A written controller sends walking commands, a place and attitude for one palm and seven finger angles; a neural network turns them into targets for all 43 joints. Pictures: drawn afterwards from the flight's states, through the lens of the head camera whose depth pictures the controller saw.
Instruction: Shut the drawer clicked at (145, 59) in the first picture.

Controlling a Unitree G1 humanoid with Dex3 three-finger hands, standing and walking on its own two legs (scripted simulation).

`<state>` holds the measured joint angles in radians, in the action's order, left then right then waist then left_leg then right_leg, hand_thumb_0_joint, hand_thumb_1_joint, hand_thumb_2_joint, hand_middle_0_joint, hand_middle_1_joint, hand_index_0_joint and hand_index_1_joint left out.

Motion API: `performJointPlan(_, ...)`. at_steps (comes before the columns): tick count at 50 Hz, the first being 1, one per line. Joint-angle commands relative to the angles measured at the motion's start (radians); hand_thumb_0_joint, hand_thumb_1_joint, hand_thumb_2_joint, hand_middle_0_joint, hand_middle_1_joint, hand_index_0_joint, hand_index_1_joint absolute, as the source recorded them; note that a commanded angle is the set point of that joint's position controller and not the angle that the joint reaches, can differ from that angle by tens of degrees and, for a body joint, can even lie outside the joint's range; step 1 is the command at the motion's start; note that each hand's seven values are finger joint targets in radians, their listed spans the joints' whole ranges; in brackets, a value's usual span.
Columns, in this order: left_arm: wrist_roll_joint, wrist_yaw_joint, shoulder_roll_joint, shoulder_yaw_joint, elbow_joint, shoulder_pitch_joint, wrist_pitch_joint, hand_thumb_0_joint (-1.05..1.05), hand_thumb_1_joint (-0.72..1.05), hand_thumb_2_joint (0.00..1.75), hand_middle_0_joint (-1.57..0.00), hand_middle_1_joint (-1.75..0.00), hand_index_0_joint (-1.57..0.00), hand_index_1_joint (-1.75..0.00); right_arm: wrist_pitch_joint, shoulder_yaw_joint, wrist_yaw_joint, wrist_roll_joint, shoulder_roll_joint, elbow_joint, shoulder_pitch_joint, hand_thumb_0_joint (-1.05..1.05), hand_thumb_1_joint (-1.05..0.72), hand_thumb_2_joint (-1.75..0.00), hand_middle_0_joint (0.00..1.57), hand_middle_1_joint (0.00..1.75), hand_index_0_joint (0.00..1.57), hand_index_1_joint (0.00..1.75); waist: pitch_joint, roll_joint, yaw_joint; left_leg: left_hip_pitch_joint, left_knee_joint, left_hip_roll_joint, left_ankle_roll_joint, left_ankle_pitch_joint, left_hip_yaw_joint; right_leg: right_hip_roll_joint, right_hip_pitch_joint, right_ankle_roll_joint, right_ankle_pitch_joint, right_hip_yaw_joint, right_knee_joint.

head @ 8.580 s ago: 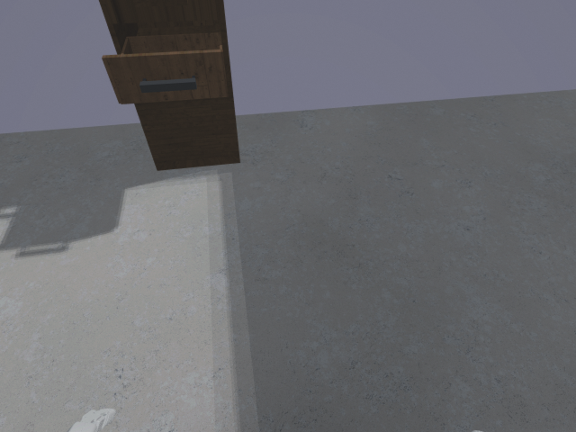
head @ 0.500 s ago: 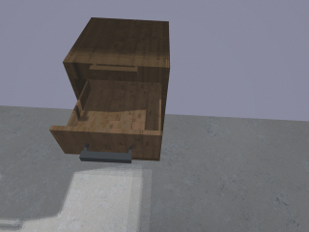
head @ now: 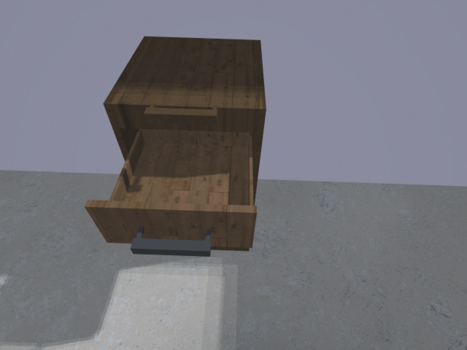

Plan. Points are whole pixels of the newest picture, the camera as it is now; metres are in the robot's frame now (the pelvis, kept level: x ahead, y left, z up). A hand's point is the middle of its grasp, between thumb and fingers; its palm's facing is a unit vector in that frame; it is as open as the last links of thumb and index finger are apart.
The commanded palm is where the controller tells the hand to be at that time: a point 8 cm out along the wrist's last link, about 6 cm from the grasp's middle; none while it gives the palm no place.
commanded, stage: look again from close up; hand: left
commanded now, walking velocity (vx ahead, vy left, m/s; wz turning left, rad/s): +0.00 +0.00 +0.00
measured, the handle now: (173, 239) +0.38 +0.17 -0.13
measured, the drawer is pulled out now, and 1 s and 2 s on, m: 0.28 0.28 0.28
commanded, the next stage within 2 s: shuffle to correct the standing spot in 0.06 s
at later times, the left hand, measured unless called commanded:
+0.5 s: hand out of the picture -0.03 +0.17 -0.17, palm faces -0.02 -0.98 -0.18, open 7.4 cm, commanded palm none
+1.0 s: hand out of the picture +0.03 +0.14 -0.17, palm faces +0.04 -0.97 -0.22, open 7.3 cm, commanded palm none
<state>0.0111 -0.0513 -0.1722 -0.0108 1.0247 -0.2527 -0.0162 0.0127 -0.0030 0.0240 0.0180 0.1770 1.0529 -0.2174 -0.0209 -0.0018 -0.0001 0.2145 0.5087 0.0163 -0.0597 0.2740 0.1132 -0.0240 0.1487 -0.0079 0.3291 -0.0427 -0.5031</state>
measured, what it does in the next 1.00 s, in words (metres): stands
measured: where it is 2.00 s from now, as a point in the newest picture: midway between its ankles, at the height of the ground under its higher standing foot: outside the picture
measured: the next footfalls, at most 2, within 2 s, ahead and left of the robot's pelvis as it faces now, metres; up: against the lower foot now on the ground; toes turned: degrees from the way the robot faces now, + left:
none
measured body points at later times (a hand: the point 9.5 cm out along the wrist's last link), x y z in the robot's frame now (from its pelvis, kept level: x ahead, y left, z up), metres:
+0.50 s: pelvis +0.02 +0.00 +0.00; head +0.03 +0.00 +0.45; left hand -0.03 +0.22 -0.16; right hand -0.02 -0.22 -0.16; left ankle +0.00 +0.08 -0.74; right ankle -0.04 -0.12 -0.74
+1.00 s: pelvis +0.03 -0.03 +0.00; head +0.05 -0.03 +0.45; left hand +0.02 +0.19 -0.16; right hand +0.07 -0.27 -0.16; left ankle +0.00 +0.08 -0.74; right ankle -0.04 -0.12 -0.74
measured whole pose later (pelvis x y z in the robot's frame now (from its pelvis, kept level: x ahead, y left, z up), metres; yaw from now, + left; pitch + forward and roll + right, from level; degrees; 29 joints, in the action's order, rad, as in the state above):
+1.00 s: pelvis +0.03 -0.03 +0.00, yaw -1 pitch -1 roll +1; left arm 0.01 -0.06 -0.14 0.00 1.08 -0.30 -0.01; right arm -0.02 -0.02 0.05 0.01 0.18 1.10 -0.18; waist -0.05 0.01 0.02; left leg 0.16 0.48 -0.01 -0.01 0.30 0.12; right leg 0.00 0.11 0.03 0.37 -0.05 -0.48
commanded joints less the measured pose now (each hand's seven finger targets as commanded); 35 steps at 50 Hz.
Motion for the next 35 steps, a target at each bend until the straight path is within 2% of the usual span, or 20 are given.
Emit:
performJointPlan(1, 0.006, -0.003, -0.104, 0.016, -0.020, -0.076, -0.003, 0.00, 0.90, 0.90, -0.20, -0.30, -0.20, -0.30, 0.007, -0.014, -0.001, -0.006, 0.108, -0.025, -0.050, 0.00, -0.90, -0.90, 0.20, 0.30, 0.20, 0.30, -0.011, 0.004, -0.001, -0.066, -0.111, -0.126, 0.007, -0.293, -0.153, -0.082, 0.048, 0.025, -0.235, 0.083, 0.090)
performJointPlan(8, 0.005, -0.003, -0.089, 0.013, 0.011, -0.089, 0.001, 0.00, 0.90, 0.90, -0.20, -0.30, -0.20, -0.30, 0.006, -0.010, -0.001, -0.008, 0.106, 0.004, -0.050, 0.00, -0.90, -0.90, 0.20, 0.30, 0.20, 0.30, -0.028, 0.000, -0.001, -0.084, -0.150, -0.126, 0.008, -0.255, -0.160, -0.087, 0.045, 0.018, -0.197, 0.080, 0.121)
performJointPlan(11, 0.011, 0.004, -0.074, 0.007, 0.036, -0.102, 0.004, 0.00, 0.90, 0.90, -0.20, -0.30, -0.20, -0.30, 0.001, -0.012, -0.002, -0.007, 0.108, 0.029, -0.072, 0.00, -0.90, -0.90, 0.20, 0.30, 0.20, 0.30, -0.051, -0.001, -0.010, -0.080, -0.216, -0.142, 0.000, 0.005, -0.184, -0.064, 0.068, 0.019, -0.042, 0.051, 0.117)
performJointPlan(13, 0.016, 0.009, -0.061, 0.005, 0.044, -0.109, 0.009, 0.00, 0.90, 0.90, -0.20, -0.30, -0.20, -0.30, -0.004, -0.020, -0.002, -0.004, 0.124, 0.039, -0.082, 0.00, -0.90, -0.90, 0.20, 0.30, 0.20, 0.30, -0.087, -0.032, -0.011, -0.044, -0.286, -0.170, -0.009, 0.187, -0.230, -0.044, 0.096, 0.018, 0.028, 0.016, 0.079)
performJointPlan(15, 0.021, 0.014, -0.050, 0.003, 0.051, -0.127, 0.012, 0.00, 0.90, 0.90, -0.20, -0.30, -0.20, -0.30, -0.007, -0.027, -0.001, -0.003, 0.135, 0.045, -0.092, 0.00, -0.90, -0.90, 0.20, 0.30, 0.20, 0.30, -0.119, -0.071, -0.010, -0.022, -0.336, -0.196, -0.020, 0.284, -0.263, -0.028, 0.124, 0.018, 0.052, -0.010, 0.041)
performJointPlan(16, 0.023, 0.016, -0.050, 0.003, 0.054, -0.130, 0.012, 0.00, 0.90, 0.90, -0.20, -0.30, -0.20, -0.30, -0.006, -0.030, 0.001, -0.005, 0.137, 0.046, -0.100, 0.00, -0.90, -0.90, 0.20, 0.30, 0.20, 0.30, -0.121, -0.084, -0.011, -0.031, -0.345, -0.208, -0.027, 0.280, -0.274, -0.024, 0.140, 0.019, 0.051, -0.015, 0.025)
performJointPlan(19, 0.024, 0.020, -0.032, 0.002, 0.066, -0.158, 0.011, 0.00, 0.90, 0.90, -0.20, -0.30, -0.20, -0.30, -0.001, -0.034, 0.006, -0.003, 0.128, 0.059, -0.122, 0.00, -0.90, -0.90, 0.20, 0.30, 0.20, 0.30, -0.115, -0.046, -0.007, -0.046, -0.315, -0.225, -0.046, 0.197, -0.267, -0.029, 0.147, 0.024, 0.023, -0.022, 0.013)
performJointPlan(23, 0.018, 0.020, -0.022, 0.005, 0.080, -0.180, 0.007, 0.00, 0.90, 0.90, -0.20, -0.30, -0.20, -0.30, 0.008, -0.033, 0.014, -0.003, 0.112, 0.077, -0.154, 0.00, -0.90, -0.90, 0.20, 0.30, 0.20, 0.30, -0.077, -0.041, -0.009, -0.099, -0.241, -0.222, -0.051, -0.021, -0.231, -0.031, 0.145, 0.034, -0.037, -0.015, 0.017)
performJointPlan(26, 0.014, 0.020, -0.028, 0.011, 0.088, -0.197, 0.003, 0.00, 0.90, 0.90, -0.20, -0.30, -0.20, -0.30, 0.014, -0.034, 0.020, -0.005, 0.100, 0.087, -0.168, 0.00, -0.90, -0.90, 0.20, 0.30, 0.20, 0.30, -0.036, -0.016, -0.008, -0.120, -0.158, -0.205, -0.050, -0.217, -0.190, -0.033, 0.110, 0.046, -0.133, 0.005, 0.021)
performJointPlan(28, 0.013, 0.016, -0.027, 0.016, 0.092, -0.210, 0.002, 0.00, 0.90, 0.90, -0.20, -0.30, -0.20, -0.30, 0.015, -0.034, 0.023, -0.004, 0.093, 0.091, -0.168, 0.00, -0.90, -0.90, 0.20, 0.30, 0.20, 0.30, -0.021, 0.018, -0.008, -0.111, -0.088, -0.182, -0.039, -0.298, -0.147, -0.044, 0.074, 0.058, -0.222, 0.025, 0.023)
performJointPlan(30, 0.012, 0.011, -0.036, 0.021, 0.097, -0.227, -0.001, 0.00, 0.90, 0.90, -0.20, -0.30, -0.20, -0.30, 0.014, -0.029, 0.023, -0.006, 0.071, 0.092, -0.157, 0.00, -0.90, -0.90, 0.20, 0.30, 0.20, 0.30, -0.018, 0.067, -0.002, -0.059, -0.019, -0.142, -0.015, -0.288, -0.089, -0.073, 0.013, 0.074, -0.352, 0.066, 0.047)
performJointPlan(32, 0.008, -0.001, -0.058, 0.023, 0.110, -0.255, -0.012, 0.00, 0.90, 0.90, -0.20, -0.30, -0.20, -0.30, 0.010, -0.014, 0.019, -0.008, 0.027, 0.082, -0.118, 0.00, -0.90, -0.90, 0.20, 0.30, 0.20, 0.30, -0.045, 0.141, 0.011, 0.035, 0.034, -0.088, 0.021, -0.154, -0.035, -0.141, -0.068, 0.088, -0.688, 0.139, 0.080)
performJointPlan(33, 0.004, -0.006, -0.067, 0.020, 0.114, -0.250, -0.019, 0.00, 0.90, 0.90, -0.20, -0.30, -0.20, -0.30, 0.006, -0.006, 0.017, -0.010, 0.011, 0.085, -0.113, 0.00, -0.90, -0.90, 0.20, 0.30, 0.20, 0.30, -0.043, 0.145, 0.005, 0.051, 0.039, -0.075, 0.037, -0.068, -0.026, -0.173, -0.094, 0.093, -0.837, 0.150, 0.084)
performJointPlan(34, 0.001, -0.009, -0.067, 0.017, 0.113, -0.235, -0.024, 0.00, 0.90, 0.90, -0.20, -0.30, -0.20, -0.30, 0.001, -0.001, 0.016, -0.011, 0.002, 0.088, -0.110, 0.00, -0.90, -0.90, 0.20, 0.30, 0.20, 0.30, -0.048, 0.140, 0.000, 0.044, 0.032, -0.072, 0.046, -0.011, -0.029, -0.185, -0.098, 0.093, -0.948, 0.148, 0.083)
performJointPlan(35, 0.001, -0.012, -0.066, 0.015, 0.107, -0.220, -0.027, 0.00, 0.90, 0.90, -0.20, -0.30, -0.20, -0.30, -0.001, 0.002, 0.017, -0.014, 0.001, 0.091, -0.115, 0.00, -0.90, -0.90, 0.20, 0.30, 0.20, 0.30, -0.045, 0.105, -0.006, 0.025, 0.012, -0.075, 0.048, -0.019, -0.034, -0.185, -0.100, 0.086, -1.028, 0.136, 0.074)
